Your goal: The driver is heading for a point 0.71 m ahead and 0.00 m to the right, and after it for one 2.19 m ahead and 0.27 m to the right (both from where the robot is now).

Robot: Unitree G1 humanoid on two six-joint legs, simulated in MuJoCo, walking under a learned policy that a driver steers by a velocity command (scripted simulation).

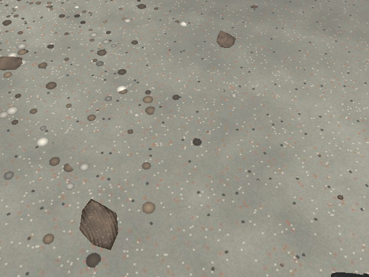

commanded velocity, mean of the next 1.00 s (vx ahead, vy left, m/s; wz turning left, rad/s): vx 0.48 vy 0.00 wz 0.24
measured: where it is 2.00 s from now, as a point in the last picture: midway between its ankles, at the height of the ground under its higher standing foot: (174, 208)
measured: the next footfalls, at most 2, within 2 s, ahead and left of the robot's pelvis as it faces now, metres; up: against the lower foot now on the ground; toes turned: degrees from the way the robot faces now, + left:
right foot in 0.46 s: +0.46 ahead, -0.08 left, +0.00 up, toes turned +14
left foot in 0.96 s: +0.68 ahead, +0.23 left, +0.00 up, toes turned +13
